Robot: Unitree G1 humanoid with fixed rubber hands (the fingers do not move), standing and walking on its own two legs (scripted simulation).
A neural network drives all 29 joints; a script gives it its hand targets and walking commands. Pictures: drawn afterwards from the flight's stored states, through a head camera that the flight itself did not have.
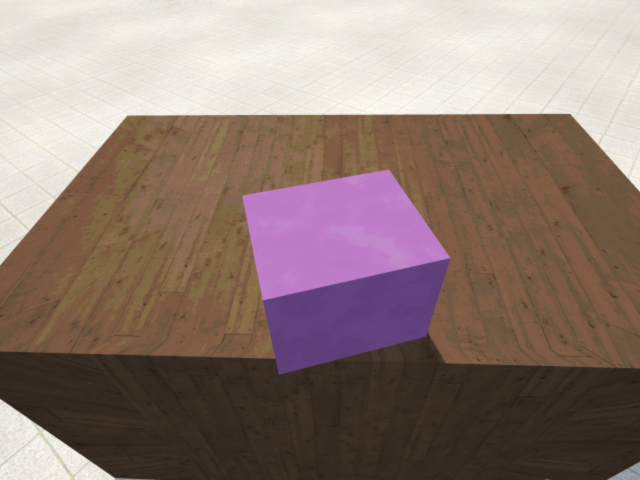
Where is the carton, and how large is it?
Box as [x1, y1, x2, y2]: [242, 170, 449, 374]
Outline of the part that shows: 389,170 366,173 242,196 263,303 279,374 425,336 448,264 449,257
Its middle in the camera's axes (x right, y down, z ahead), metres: +0.02 +0.04 +0.58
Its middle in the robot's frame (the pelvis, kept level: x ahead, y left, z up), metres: +0.43 -0.01 +0.04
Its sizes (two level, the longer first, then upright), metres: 0.232 0.199 0.179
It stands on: a pedestal, 0.72 m high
